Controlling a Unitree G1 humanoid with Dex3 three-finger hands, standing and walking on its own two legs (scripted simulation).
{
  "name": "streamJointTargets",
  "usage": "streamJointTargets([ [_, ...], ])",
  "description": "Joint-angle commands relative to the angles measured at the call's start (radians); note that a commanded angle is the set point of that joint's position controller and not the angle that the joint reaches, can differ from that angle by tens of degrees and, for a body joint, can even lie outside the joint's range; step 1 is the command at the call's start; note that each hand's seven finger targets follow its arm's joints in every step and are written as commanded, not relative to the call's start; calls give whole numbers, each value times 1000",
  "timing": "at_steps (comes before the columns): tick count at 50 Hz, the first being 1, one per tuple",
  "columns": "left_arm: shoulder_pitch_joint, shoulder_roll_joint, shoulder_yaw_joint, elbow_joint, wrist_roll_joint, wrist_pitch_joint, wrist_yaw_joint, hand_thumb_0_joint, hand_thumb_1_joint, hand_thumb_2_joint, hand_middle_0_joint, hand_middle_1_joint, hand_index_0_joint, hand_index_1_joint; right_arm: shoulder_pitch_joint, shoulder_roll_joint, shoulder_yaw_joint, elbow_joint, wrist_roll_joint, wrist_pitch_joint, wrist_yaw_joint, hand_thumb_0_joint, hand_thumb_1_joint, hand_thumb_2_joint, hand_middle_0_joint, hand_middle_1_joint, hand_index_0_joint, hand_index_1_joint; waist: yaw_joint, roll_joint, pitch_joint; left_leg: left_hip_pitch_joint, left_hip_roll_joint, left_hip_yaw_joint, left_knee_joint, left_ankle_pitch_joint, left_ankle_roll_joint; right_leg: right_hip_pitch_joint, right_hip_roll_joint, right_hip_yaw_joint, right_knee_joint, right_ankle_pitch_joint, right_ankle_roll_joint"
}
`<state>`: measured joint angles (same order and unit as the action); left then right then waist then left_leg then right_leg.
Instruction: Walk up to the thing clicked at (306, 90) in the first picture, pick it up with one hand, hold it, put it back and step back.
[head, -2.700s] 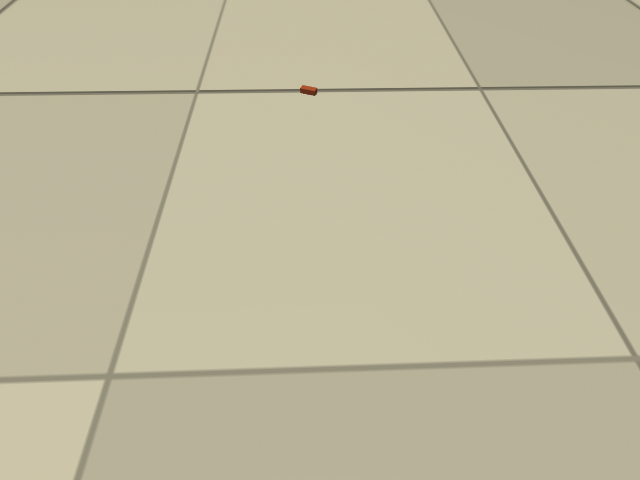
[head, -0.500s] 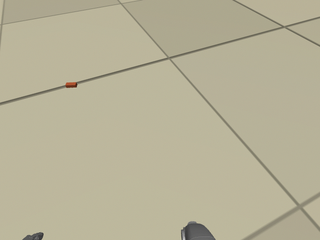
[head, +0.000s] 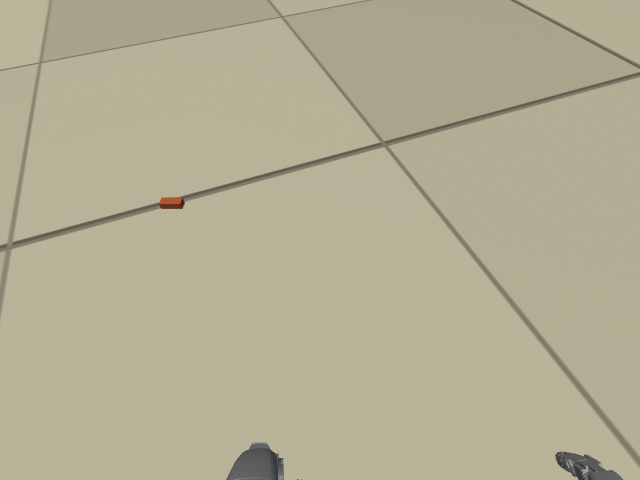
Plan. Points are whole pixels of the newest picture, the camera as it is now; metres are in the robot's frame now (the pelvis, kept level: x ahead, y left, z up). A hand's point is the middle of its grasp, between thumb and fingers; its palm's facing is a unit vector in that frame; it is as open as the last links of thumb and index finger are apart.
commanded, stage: walk up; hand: left
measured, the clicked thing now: (171, 203) +1.30 +0.73 -0.75
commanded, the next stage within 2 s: none
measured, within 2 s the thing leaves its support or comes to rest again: neither
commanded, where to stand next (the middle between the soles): +0.93 +0.52 m, yaw -7 degrees
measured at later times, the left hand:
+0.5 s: hand (114, 322) +0.38 +0.38 -0.13, palm faces -0.13 -0.88 -0.47, open 7.4 cm
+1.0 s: hand (46, 288) +0.47 +0.57 -0.16, palm faces -0.06 -0.86 -0.50, open 7.4 cm
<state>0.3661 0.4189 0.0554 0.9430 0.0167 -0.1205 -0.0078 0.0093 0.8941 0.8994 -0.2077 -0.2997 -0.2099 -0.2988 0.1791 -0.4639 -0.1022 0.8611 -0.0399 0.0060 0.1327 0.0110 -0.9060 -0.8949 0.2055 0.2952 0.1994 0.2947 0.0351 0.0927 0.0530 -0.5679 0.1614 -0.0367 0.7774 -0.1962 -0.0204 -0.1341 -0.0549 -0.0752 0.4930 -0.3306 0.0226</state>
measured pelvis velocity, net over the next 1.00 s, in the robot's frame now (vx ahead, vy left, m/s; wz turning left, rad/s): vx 0.42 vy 0.25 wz -0.04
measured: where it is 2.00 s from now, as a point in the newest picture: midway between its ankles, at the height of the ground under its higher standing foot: (209, 314)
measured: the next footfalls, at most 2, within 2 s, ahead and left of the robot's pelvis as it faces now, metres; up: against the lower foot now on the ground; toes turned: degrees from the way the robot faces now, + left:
left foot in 0.08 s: +0.20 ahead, +0.19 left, +0.00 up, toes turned +6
right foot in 0.50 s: +0.40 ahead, +0.00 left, +0.00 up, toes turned -10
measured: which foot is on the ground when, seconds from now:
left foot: up 0.00-0.06, down 0.08-0.52, up 0.54-0.90, down 0.92-1.00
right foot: down 0.00-0.10, up 0.12-0.48, down 0.50-0.92, up 0.94-1.00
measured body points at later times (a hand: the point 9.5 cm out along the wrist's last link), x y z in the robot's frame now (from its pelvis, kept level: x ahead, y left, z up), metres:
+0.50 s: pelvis +0.25 +0.11 -0.01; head +0.26 +0.08 +0.43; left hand +0.39 +0.43 -0.10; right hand +0.24 -0.21 -0.14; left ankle +0.16 +0.19 -0.73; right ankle +0.36 +0.01 -0.73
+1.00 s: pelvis +0.42 +0.25 -0.03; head +0.42 +0.26 +0.42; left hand +0.48 +0.61 -0.13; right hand +0.48 -0.10 -0.11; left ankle +0.49 +0.38 -0.73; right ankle +0.37 +0.06 -0.68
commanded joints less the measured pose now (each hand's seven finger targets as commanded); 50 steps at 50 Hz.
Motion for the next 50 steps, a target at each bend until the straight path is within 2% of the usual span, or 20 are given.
streamJointTargets([
  [1,-115,354,90,-91,-2,-30,23,0,900,900,-200,-300,-200,-300,-56,-147,-64,-83,-4,-38,7,0,-900,-900,200,300,200,300,-67,-201,-42,236,-20,85,-112,20,31,-171,-227,133,-151,108,-200],
  [4,-80,263,57,-89,0,-16,26,0,900,900,-200,-300,-200,-300,241,-233,-110,20,-10,-46,-18,0,-900,-900,200,300,200,300,-213,83,-193,671,-100,91,-233,-102,85,-326,-100,5,413,238,-116],
  [5,-18,147,21,-86,-9,-13,21,0,900,900,-200,-300,-200,-300,309,-300,-128,19,-20,-52,-39,0,-900,-900,200,300,200,300,-230,323,-178,750,84,-216,-372,-277,119,-537,35,31,665,-159,-69],
  [6,-2,187,23,-88,-30,-6,35,0,900,900,-200,-300,-200,-300,210,-355,-125,-25,1,-55,-47,0,-900,-900,200,300,200,300,-179,300,-161,739,228,-557,-535,-402,190,-670,112,67,753,-220,-72],
  [7,-33,250,32,-72,-21,1,49,0,900,900,-200,-300,-200,-300,145,-357,-131,-40,29,-50,-49,0,-900,-900,200,300,200,300,-154,236,-134,672,262,-587,-547,-430,267,-674,34,131,819,-180,-92],
  [11,-30,240,36,-14,-49,-3,26,0,900,900,-200,-300,-200,-300,63,-199,-65,-62,24,-68,-66,0,-900,-900,200,300,200,300,-72,55,-24,451,102,-117,-445,172,181,-504,-37,162,634,-3,-77],
  [17,-106,202,33,-61,-34,13,13,0,900,900,-200,-300,-200,-300,36,-186,-55,-108,4,-72,-59,0,-900,-900,200,300,200,300,-68,82,16,386,108,-4,-504,179,277,-405,-56,30,303,78,-34],
  [21,-119,186,44,-67,-26,6,11,0,900,900,-200,-300,-200,-300,43,-170,-49,-124,-2,-52,-55,0,-900,-900,200,300,200,300,-63,10,-31,346,32,72,-367,267,197,-176,34,-48,124,210,-54],
  [23,9,213,67,-28,-24,11,24,0,900,900,-200,-300,-200,-300,41,-156,-42,-139,10,-47,-56,0,-900,-900,200,300,200,300,14,-94,-112,283,-6,115,-182,340,141,71,63,-69,43,265,-74],
  [24,92,253,86,-15,-19,10,34,0,900,900,-200,-300,-200,-300,61,-130,-33,-147,12,-47,-56,0,-900,-900,200,300,200,300,64,-174,-164,209,-55,151,-5,289,98,214,18,-11,-3,214,-98],
  [26,111,353,110,-61,-12,7,56,0,900,900,-200,-300,-200,-300,174,-121,-22,-138,9,-30,-60,0,-900,-900,200,300,200,300,46,-279,-219,-89,-170,31,367,-369,27,355,-403,672,-163,-29,-254],
  [27,39,352,99,-75,-27,11,65,0,900,900,-200,-300,-200,-300,158,-205,-45,-126,-1,-11,-66,0,-900,-900,200,300,200,300,36,-142,-187,-106,-119,-39,456,-351,22,261,-446,748,-191,-234,-336],
  [33,-104,286,81,-99,-13,-14,54,0,900,900,-200,-300,-200,-300,158,-167,-43,-64,11,-2,-47,0,-900,-900,200,300,200,300,-48,-169,17,0,-63,-101,356,-124,14,-123,-241,249,-230,-1,-228],
  [42,-141,352,98,-100,11,-24,41,0,900,900,-200,-300,-200,-300,66,-161,-73,-74,-4,-6,-5,0,-900,-900,200,300,200,300,-57,-246,-25,237,-17,75,-54,-32,16,-260,-197,81,-138,-126,-188],
  [45,-171,301,78,-94,18,2,42,0,900,900,-200,-300,-200,-300,249,-189,-101,-2,-13,-10,-23,0,-900,-900,200,300,200,300,-177,-61,-94,510,-91,132,-137,-112,36,-406,-155,24,176,-185,-146],
  [46,-118,226,53,-87,16,12,39,0,900,900,-200,-300,-200,-300,330,-241,-116,19,-20,-17,-38,0,-900,-900,200,300,200,300,-213,151,-111,573,-64,3,-269,-318,72,-478,-68,-32,486,-131,-111],
  [47,-79,127,22,-92,0,18,39,0,900,900,-200,-300,-200,-300,321,-304,-118,-6,-30,-28,-53,0,-900,-900,200,300,200,300,-201,346,-38,524,116,-373,-440,-519,98,-676,76,47,754,-262,-59],
  [48,-82,205,36,-95,-18,21,56,0,900,900,-200,-300,-200,-300,214,-374,-124,-48,3,-34,-57,0,-900,-900,200,300,200,300,-149,296,-37,462,230,-607,-608,-621,189,-686,58,76,791,-236,-85],
  [49,-98,252,39,-74,-12,19,63,0,900,900,-200,-300,-200,-300,155,-372,-123,-58,14,-29,-57,0,-900,-900,200,300,200,300,-119,244,13,393,258,-633,-621,-683,256,-672,2,124,821,-198,-93],
  [50,-127,276,38,-61,-23,15,60,0,900,900,-200,-300,-200,-300,106,-313,-102,-77,8,-31,-62,0,-900,-900,200,300,200,300,-112,152,46,332,198,-465,-571,-544,229,-646,-24,151,779,-131,-80],
])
